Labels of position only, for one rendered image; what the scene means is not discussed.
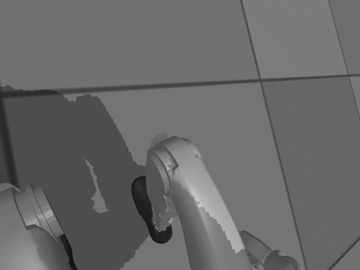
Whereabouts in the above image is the right robot arm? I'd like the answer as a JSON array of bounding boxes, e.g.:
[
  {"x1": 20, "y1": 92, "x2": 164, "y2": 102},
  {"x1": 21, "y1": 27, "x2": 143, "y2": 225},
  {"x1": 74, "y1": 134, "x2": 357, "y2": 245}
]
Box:
[{"x1": 263, "y1": 250, "x2": 304, "y2": 270}]

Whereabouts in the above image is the right robot hand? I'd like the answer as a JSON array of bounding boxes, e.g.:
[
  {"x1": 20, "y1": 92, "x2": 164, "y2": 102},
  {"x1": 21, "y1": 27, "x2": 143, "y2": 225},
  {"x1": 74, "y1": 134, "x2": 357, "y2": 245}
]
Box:
[{"x1": 239, "y1": 231, "x2": 273, "y2": 270}]

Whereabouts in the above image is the right robot foot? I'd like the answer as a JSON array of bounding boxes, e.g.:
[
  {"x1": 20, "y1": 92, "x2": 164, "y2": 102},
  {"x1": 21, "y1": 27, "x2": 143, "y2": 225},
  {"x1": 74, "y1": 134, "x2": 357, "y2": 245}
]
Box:
[{"x1": 131, "y1": 176, "x2": 173, "y2": 244}]

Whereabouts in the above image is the left robot foot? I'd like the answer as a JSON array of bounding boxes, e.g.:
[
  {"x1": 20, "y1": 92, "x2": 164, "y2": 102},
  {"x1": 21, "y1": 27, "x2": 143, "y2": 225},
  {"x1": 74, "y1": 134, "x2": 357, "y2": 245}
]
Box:
[{"x1": 59, "y1": 234, "x2": 77, "y2": 270}]

